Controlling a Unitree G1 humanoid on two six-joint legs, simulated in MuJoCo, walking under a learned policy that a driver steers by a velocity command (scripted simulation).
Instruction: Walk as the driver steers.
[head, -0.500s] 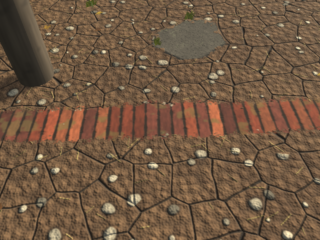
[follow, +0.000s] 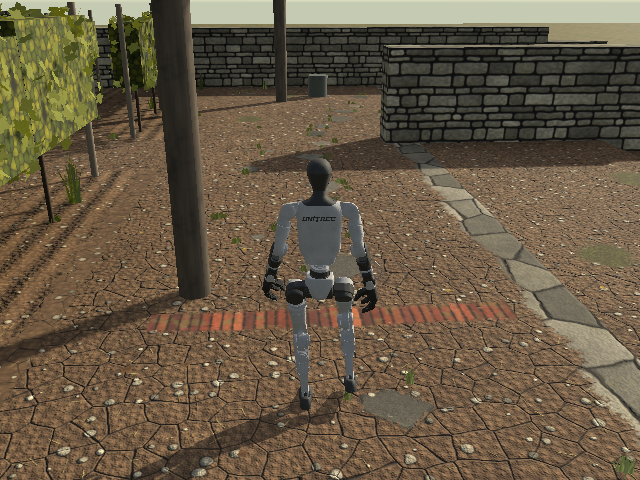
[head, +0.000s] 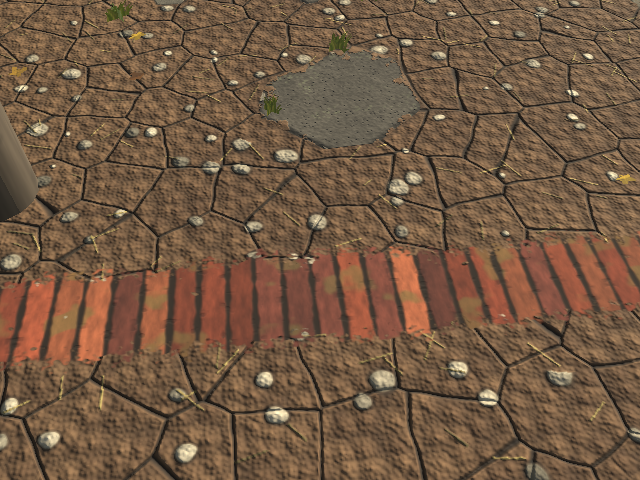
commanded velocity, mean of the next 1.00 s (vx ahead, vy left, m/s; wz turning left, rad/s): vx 0.20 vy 0.00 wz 0.00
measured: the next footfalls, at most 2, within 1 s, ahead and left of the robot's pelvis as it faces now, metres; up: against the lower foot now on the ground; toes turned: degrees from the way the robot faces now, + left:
right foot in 0.20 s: +0.21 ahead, -0.14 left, +0.00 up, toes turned +0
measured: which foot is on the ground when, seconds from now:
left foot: down 0.00-1.00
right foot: up 0.00-0.18, down 0.20-0.80, up 0.82-1.00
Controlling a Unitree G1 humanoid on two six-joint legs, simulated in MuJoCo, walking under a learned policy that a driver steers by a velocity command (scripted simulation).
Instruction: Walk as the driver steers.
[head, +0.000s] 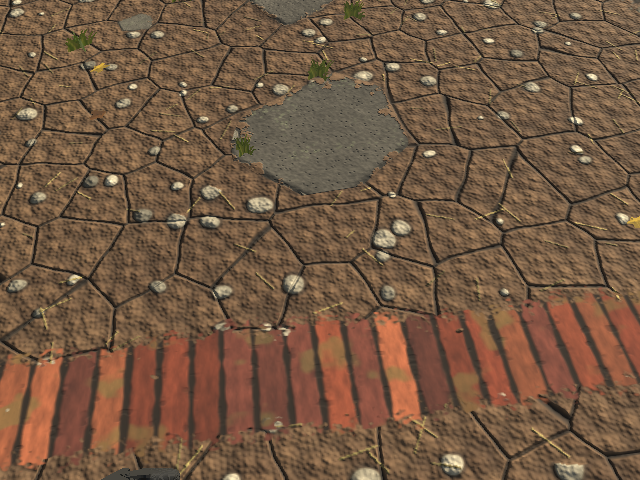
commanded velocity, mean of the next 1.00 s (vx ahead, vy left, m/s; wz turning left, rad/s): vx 0.17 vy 0.00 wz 0.00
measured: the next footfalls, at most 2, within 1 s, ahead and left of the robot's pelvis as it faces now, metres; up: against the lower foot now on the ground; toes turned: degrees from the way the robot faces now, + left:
right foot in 0.06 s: +0.19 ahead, -0.13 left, +0.00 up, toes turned -4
left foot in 0.54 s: +0.32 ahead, +0.08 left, +0.00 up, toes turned +0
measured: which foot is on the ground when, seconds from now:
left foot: down 0.00-0.06, up 0.08-0.52, down 0.54-1.00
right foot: up 0.00-0.04, down 0.06-1.00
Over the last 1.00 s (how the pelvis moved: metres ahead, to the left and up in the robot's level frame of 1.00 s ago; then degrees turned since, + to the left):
0.24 -0.07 -0.02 2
